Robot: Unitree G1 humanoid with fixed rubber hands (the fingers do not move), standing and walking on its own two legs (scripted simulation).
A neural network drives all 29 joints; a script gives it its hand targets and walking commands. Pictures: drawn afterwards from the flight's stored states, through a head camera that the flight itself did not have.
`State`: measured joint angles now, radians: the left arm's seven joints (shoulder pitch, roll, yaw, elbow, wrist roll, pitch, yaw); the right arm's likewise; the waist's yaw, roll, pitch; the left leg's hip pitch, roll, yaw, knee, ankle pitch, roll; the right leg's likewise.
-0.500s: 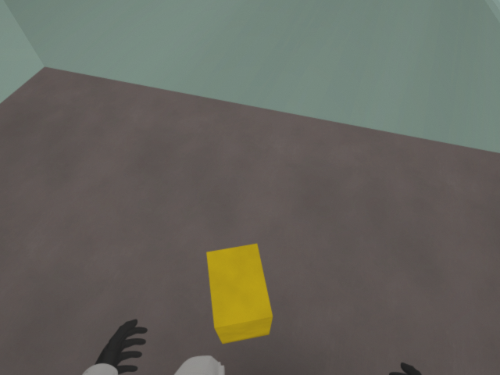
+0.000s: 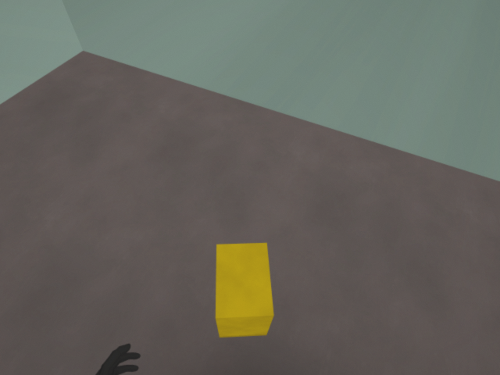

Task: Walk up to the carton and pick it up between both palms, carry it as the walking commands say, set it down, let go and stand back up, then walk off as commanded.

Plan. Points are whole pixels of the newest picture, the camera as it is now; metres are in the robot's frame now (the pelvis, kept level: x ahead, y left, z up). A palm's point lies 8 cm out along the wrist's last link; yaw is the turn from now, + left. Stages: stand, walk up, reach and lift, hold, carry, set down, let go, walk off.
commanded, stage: walk up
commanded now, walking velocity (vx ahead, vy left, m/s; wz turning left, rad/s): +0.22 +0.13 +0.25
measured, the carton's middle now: (242, 291) +0.44 +0.01 -0.63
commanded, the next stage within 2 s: none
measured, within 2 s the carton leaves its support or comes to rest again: neither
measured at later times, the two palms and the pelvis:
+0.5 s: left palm out of the picture +0.07 +0.31 -0.13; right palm out of the picture +0.11 -0.20 -0.09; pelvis +0.02 +0.06 +0.01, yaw +4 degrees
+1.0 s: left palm out of the picture +0.04 +0.30 -0.12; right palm out of the picture +0.06 -0.21 -0.11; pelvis -0.01 +0.05 +0.01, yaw +5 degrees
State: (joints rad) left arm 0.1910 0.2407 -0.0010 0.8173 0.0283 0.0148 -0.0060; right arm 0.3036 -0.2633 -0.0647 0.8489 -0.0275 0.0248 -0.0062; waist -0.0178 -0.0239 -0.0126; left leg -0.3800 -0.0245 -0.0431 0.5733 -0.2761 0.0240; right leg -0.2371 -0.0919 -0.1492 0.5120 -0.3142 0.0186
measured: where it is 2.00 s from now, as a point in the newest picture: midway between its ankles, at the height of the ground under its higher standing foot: outside the picture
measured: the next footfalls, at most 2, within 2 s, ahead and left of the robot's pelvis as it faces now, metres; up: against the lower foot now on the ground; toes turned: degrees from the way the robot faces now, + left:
left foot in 0.32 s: +0.11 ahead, +0.17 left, +0.00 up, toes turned +2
right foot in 0.70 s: +0.02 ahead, -0.09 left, +0.00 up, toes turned -5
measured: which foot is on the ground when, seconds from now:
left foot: down 0.00-0.00, up 0.02-0.30, down 0.32-0.70, up 0.72-0.86, down 0.88-1.00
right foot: down 0.00-0.32, up 0.34-0.68, down 0.70-1.00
